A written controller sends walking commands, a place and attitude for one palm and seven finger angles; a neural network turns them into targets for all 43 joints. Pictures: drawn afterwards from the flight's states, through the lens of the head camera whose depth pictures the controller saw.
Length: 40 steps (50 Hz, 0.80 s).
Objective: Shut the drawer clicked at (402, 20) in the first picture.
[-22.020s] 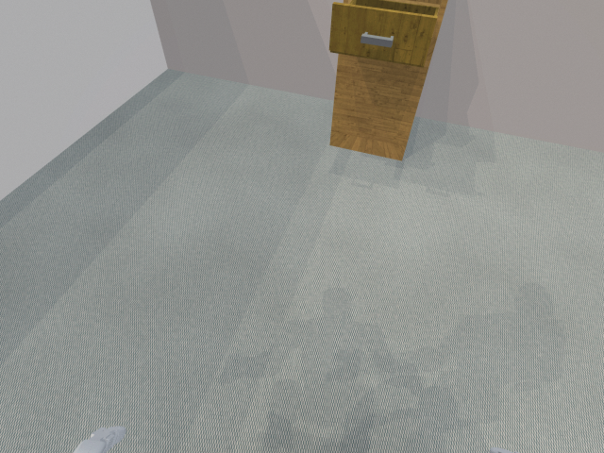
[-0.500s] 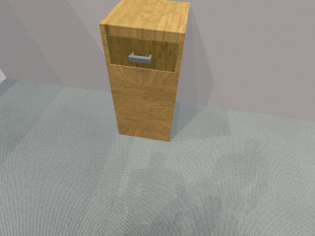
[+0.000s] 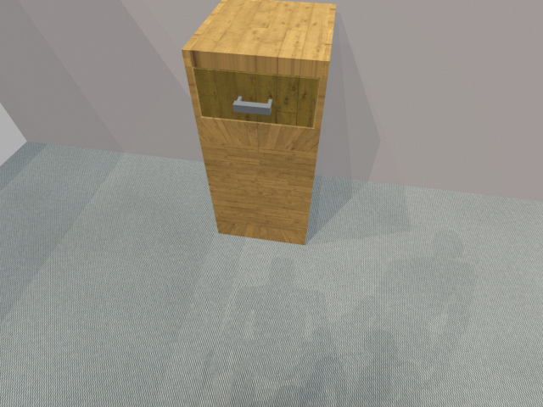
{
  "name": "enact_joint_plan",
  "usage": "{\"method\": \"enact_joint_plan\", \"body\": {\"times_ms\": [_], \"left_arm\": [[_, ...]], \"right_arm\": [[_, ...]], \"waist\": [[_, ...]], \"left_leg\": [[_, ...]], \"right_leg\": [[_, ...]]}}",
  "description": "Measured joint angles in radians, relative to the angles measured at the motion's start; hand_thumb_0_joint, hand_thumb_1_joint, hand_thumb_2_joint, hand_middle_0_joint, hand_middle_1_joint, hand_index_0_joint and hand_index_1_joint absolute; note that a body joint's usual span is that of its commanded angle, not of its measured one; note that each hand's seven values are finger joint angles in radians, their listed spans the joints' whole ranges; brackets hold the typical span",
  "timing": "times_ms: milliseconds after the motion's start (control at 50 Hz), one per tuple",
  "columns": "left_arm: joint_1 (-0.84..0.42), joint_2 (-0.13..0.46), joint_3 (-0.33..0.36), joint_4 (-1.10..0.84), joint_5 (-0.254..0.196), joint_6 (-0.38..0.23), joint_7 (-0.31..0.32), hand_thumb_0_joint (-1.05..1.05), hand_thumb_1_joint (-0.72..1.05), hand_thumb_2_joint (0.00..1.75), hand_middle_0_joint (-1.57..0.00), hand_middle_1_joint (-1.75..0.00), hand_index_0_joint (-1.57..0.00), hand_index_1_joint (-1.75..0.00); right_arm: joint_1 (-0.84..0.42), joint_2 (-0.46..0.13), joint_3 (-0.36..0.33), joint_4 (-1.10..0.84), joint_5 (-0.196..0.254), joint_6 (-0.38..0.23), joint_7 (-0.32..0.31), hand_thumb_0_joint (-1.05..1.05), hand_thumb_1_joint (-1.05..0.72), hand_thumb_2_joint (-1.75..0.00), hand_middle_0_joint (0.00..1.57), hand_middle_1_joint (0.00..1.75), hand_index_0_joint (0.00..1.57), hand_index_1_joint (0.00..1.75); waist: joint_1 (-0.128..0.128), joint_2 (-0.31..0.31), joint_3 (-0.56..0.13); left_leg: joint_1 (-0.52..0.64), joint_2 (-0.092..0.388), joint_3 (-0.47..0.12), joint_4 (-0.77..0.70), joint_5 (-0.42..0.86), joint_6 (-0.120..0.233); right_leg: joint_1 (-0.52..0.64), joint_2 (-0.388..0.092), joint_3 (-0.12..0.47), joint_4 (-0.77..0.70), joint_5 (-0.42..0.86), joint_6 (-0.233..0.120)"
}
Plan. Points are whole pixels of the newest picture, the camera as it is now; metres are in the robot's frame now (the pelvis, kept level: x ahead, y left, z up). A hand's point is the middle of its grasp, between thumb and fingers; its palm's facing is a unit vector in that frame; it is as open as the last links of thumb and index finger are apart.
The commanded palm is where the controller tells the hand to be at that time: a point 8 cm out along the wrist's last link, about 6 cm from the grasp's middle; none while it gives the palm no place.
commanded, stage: let the arm hang, fingers relaxed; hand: left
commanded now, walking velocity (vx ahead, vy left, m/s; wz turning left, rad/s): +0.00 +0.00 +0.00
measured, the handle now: (253, 104) +0.91 +0.11 -0.05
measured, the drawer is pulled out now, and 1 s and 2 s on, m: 0.00 0.00 0.00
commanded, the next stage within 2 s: look to check the result in 0.28 s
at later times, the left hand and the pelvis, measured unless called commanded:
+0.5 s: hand out of the picture +0.04 +0.18 -0.17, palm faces +0.01 -0.97 -0.23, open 7.4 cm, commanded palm none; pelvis +0.02 -0.01 +0.00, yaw -1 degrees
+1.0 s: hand out of the picture +0.09 +0.20 -0.16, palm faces -0.01 -0.96 -0.28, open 7.4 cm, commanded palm none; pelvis +0.03 -0.01 +0.01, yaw -1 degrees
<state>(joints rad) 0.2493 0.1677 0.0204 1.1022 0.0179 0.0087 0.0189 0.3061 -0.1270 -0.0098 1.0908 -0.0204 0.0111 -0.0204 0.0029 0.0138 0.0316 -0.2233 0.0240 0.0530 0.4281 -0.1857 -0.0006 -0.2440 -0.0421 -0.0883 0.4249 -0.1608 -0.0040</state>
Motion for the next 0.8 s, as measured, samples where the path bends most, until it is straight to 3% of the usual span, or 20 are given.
{"method": "enact_joint_plan", "body": {"times_ms": [400,800], "left_arm": [[-0.031,0.000,0.007,0.031,0.001,-0.010,0.002,0.00,0.90,0.90,-0.20,-0.30,-0.20,-0.30],[-0.077,0.044,0.010,0.040,0.001,-0.017,-0.005,0.00,0.90,0.90,-0.21,-0.30,-0.20,-0.30]], "right_arm": [[-0.032,-0.020,-0.010,0.032,0.006,-0.009,-0.001,0.01,-0.91,-0.90,0.19,0.29,0.20,0.30],[-0.088,-0.081,-0.016,0.039,0.005,-0.008,0.002,0.01,-0.90,-0.90,0.19,0.29,0.20,0.30]], "waist": [[-0.006,0.004,0.031],[-0.006,0.006,0.037]], "left_leg": [[0.041,0.006,0.011,-0.031,-0.006,-0.007],[0.066,0.023,0.006,-0.055,-0.009,-0.021]], "right_leg": [[0.028,0.007,0.010,-0.015,-0.011,-0.003],[0.060,0.027,0.004,-0.053,-0.009,-0.014]]}}
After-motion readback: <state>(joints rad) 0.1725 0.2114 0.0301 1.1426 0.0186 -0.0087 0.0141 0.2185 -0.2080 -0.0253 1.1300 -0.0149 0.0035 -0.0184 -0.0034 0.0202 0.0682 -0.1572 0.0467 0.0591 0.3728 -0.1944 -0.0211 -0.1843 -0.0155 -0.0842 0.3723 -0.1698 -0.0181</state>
